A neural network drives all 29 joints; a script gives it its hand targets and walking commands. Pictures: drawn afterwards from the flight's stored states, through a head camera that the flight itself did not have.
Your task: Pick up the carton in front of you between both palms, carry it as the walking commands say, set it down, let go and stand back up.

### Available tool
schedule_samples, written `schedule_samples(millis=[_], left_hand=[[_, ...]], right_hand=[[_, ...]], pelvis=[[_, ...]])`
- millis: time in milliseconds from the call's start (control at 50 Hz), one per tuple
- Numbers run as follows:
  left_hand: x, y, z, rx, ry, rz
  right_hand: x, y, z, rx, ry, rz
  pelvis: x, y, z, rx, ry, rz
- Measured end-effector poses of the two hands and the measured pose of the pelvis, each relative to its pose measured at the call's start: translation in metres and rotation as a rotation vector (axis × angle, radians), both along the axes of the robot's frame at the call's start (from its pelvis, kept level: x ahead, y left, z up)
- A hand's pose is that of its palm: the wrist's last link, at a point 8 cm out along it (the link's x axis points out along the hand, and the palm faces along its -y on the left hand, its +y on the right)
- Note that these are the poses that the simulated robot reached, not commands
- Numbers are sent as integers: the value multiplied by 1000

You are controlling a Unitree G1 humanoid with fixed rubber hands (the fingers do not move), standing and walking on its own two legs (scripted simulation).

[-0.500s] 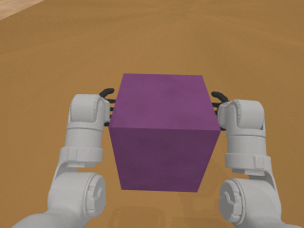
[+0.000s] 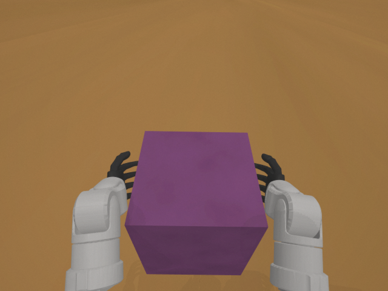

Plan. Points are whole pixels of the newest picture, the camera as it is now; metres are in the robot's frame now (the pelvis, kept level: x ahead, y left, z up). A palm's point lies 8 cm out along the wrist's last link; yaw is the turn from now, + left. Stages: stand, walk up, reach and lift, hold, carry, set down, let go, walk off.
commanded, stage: carry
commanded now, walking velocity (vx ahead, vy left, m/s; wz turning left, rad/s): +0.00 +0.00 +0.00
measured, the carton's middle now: (194, 206) +0.31 +0.01 +0.01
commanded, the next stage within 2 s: none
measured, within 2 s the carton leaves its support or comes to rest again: neither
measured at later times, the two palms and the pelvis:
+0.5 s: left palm (145, 139) +0.41 +0.13 +0.10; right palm (285, 147) +0.41 -0.17 +0.10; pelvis +0.15 -0.03 +0.00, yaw +2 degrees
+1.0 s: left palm (142, 152) +0.38 +0.13 +0.09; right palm (283, 157) +0.39 -0.17 +0.09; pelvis +0.13 -0.03 +0.00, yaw +2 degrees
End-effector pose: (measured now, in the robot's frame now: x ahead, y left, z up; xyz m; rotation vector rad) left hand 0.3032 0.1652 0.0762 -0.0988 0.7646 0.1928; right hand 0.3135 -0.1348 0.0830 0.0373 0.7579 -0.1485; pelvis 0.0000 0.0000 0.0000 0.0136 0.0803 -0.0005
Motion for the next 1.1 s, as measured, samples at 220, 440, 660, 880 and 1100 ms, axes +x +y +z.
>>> schedule_samples(millis=[220, 440, 660, 880, 1100], left_hand=[[50, -17, 20, 13, -76, -43], [101, -38, 33, 64, -73, -50], [104, -37, 19, 48, -59, -16], [91, -36, 19, 46, -62, -23], [74, -33, 2, 61, -36, -39]], right_hand=[[41, -17, 21, -17, -75, -12], [93, -38, 20, 23, -74, -5], [106, -37, 11, 13, -59, 25], [92, -36, 12, 5, -62, 25], [73, -32, -5, -11, -37, 38]], pelvis=[[82, -4, 13, -13, -25, 11], [148, -22, 4, -21, -42, 27], [153, -31, -1, -16, -31, 35], [143, -29, 0, -13, -40, 36], [127, -25, 1, -11, -49, 35]])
